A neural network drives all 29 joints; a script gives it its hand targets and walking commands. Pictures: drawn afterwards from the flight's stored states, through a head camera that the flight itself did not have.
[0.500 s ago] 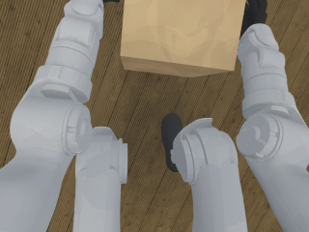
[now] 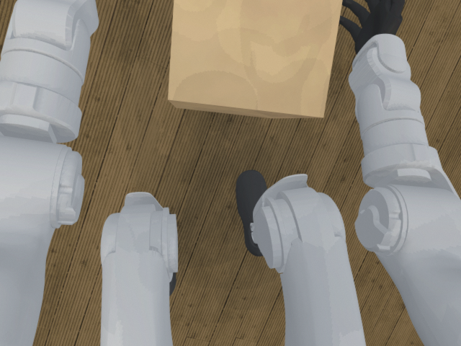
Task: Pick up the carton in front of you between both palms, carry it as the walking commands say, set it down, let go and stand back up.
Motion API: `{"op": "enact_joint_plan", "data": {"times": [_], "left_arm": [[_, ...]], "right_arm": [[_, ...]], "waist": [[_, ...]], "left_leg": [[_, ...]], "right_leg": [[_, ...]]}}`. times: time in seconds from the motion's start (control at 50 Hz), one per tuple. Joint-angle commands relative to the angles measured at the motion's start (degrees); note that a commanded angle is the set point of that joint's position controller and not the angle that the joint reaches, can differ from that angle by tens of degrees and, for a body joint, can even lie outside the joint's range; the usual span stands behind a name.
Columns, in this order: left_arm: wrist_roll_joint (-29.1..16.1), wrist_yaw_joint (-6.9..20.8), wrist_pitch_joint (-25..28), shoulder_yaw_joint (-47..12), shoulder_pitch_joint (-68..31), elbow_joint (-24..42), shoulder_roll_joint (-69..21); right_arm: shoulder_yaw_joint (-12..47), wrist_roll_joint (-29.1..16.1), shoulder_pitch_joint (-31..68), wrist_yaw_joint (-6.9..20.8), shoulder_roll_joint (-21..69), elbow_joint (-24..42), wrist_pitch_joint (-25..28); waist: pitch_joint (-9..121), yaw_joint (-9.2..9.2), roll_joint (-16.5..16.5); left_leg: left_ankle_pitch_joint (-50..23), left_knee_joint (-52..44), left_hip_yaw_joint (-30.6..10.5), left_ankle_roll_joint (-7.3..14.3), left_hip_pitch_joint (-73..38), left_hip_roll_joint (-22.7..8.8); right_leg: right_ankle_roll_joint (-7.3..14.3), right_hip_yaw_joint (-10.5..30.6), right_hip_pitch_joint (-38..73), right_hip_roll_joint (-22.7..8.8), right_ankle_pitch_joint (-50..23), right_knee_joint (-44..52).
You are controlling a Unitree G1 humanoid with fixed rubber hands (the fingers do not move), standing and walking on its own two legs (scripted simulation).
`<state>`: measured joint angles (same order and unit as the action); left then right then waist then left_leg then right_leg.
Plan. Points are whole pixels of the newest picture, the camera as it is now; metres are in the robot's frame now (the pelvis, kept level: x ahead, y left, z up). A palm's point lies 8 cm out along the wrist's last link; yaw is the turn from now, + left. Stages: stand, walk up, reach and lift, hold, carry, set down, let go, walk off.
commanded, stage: set down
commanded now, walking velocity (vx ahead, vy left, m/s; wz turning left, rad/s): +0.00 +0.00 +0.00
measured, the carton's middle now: (240, 51) +0.52 -0.09 -0.26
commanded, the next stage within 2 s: let go in 0.84 s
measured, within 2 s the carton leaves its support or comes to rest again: neither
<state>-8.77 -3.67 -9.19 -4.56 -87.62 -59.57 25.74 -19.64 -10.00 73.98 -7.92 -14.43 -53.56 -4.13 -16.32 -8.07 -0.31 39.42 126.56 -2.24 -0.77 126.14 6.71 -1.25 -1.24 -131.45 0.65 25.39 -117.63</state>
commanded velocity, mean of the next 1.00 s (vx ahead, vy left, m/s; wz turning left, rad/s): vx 0.00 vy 0.00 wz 0.00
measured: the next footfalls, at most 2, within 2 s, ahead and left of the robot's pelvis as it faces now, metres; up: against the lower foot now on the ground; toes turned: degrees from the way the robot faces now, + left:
none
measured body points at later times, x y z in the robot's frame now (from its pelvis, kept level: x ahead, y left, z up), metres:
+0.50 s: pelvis +0.02 +0.00 +0.13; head +0.35 +0.00 +0.43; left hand +0.61 +0.13 +0.02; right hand +0.51 -0.26 +0.02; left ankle +0.08 +0.11 -0.35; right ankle +0.15 -0.12 -0.35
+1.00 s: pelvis +0.04 -0.01 +0.26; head +0.34 -0.01 +0.60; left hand +0.59 +0.14 +0.16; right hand +0.49 -0.26 +0.15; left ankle +0.08 +0.11 -0.35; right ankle +0.14 -0.12 -0.35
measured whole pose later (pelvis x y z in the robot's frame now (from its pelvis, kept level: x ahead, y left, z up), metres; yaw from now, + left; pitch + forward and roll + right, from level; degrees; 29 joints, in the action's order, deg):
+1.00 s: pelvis +0.04 -0.01 +0.26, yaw +2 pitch +45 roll +1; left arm 5.3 2.2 -10.8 12.4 -66.7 -55.7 19.0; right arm -22.1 1.1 51.2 -2.7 -7.0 -38.6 -9.8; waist 3.9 -8.4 -2.1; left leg 23.3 66.2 -3.2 -0.3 87.3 4.7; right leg -0.5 1.5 -91.6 1.0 13.8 -61.0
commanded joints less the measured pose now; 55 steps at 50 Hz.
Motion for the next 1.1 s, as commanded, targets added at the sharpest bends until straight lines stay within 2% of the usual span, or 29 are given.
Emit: {"op": "enact_joint_plan", "data": {"times": [0.0,0.04,0.1,0.2,0.32,0.44,0.54,0.66,0.76,0.84,0.92,1.0,1.08], "left_arm": [[3.88,-0.47,-2.72,6.49,-14.55,5.63,6.68],[4.17,0.57,-2.84,7.63,-13.47,4.68,5.07],[4.85,2.21,-1.91,9.04,-11.3,2.32,4.68],[6.26,2.71,-0.94,10.05,-10.9,3.52,4.67],[5.81,2.47,-2.81,8.45,-10.26,8.94,3.96],[6.73,3.02,-4.25,9.29,-7.21,11.8,3.06],[8.34,3.83,-3.51,11.3,-3.95,10.92,2.59],[9.77,5.04,-2.49,13.3,-1.69,9.21,2.35],[10.73,6.0,-2.15,14.25,-1.24,8.69,2.48],[12.23,6.66,-1.7,15.39,3.21,7.23,0.79],[15.03,5.52,-0.39,18.51,12.04,9.36,-2.62],[16.95,2.33,1.03,19.96,23.94,16.91,-8.09],[16.68,-1.07,2.08,19.1,35.44,25.25,-11.85]], "right_arm": [[1.63,-0.52,10.15,-1.28,-5.62,10.95,-4.28],[1.27,0.78,9.0,-1.31,-3.41,10.0,-4.86],[0.16,2.87,7.07,-1.15,-2.35,9.77,-4.58],[-1.98,4.76,5.83,-0.61,-3.71,13.34,-3.95],[-1.89,3.86,2.14,0.21,-4.7,17.89,-5.7],[-1.96,3.35,-2.01,1.4,-4.09,20.08,-7.05],[-2.27,4.49,-4.26,2.31,-2.56,20.0,-6.47],[-3.49,6.92,-5.43,2.74,-0.98,20.26,-5.9],[-3.71,8.12,-6.25,3.02,-0.06,20.69,-5.97],[-3.77,9.69,-10.82,3.79,1.29,19.37,-5.78],[-2.6,11.95,-17.4,5.82,1.78,21.01,-4.27],[-0.49,14.37,-27.15,9.17,0.56,24.02,-2.75],[2.89,14.94,-36.19,12.29,-1.9,27.12,-1.79]], "waist": [[76.16,-2.12,-5.74],[69.4,-2.53,-4.0],[67.81,-2.54,-3.66],[73.34,-3.5,-6.59],[82.82,-4.59,-10.12],[83.99,-4.03,-11.41],[81.43,-3.17,-10.12],[78.97,-3.18,-7.38],[77.75,-3.15,-7.51],[74.74,-3.09,-7.85],[76.22,-1.52,-6.91],[78.16,-0.8,-4.84],[73.53,-0.23,-2.93]], "left_leg": [[-9.06,-21.16,4.17,1.56,-20.33,-1.9],[-6.31,-23.33,3.89,1.97,-16.79,-2.0],[-7.49,-25.49,3.71,1.89,-16.34,-2.07],[-13.14,-29.73,3.23,0.96,-24.56,-1.73],[-19.74,-35.56,3.1,-0.05,-38.11,-1.15],[-25.18,-41.47,2.92,-0.53,-45.16,-1.02],[-27.89,-47.16,2.58,-0.65,-45.97,-1.19],[-26.57,-54.69,2.61,-0.39,-46.49,-1.03],[-26.06,-60.82,2.38,-0.34,-51.74,-1.06],[-26.02,-65.26,1.99,-0.53,-55.96,-1.34],[-31.98,-68.88,1.57,-0.92,-62.24,-1.45],[-38.35,-72.92,1.26,-1.65,-68.6,-1.27],[-36.74,-78.51,1.39,-2.2,-71.51,-1.31]], "right_leg": [[-0.84,-2.85,56.6,1.79,-18.03,10.76],[-1.29,-2.62,53.37,1.88,-14.43,13.33],[-1.54,-1.79,53.26,1.69,-15.35,15.57],[-1.54,-2.89,53.05,1.89,-19.79,18.96],[-1.53,-4.76,55.29,2.25,-23.56,24.75],[-1.48,-4.61,57.58,2.4,-26.87,31.43],[-1.58,-3.48,62.25,2.4,-30.16,36.99],[-1.95,-2.49,70.48,2.43,-31.06,44.03],[-2.05,-2.31,75.33,2.23,-29.9,50.24],[-2.07,-2.13,78.12,1.78,-28.58,54.98],[-1.67,-1.77,83.16,1.77,-32.27,58.31],[-0.8,-1.55,90.76,2.07,-37.05,61.19],[0.33,-0.79,98.5,1.85,-36.74,65.25]]}}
